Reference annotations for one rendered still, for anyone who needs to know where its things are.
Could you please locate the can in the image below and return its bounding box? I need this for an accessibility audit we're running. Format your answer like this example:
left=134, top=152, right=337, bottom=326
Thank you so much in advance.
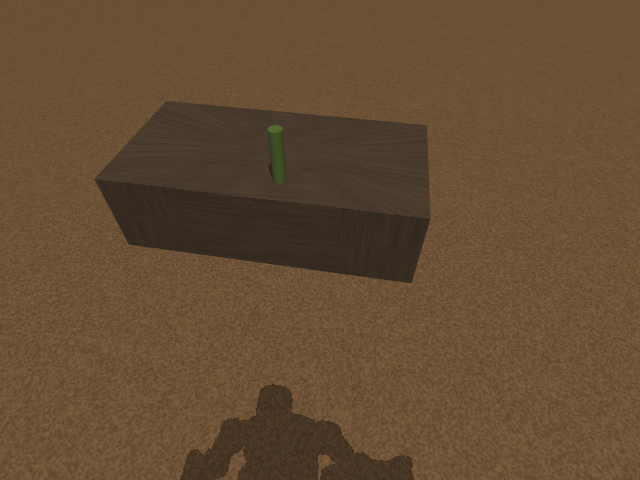
left=268, top=125, right=286, bottom=184

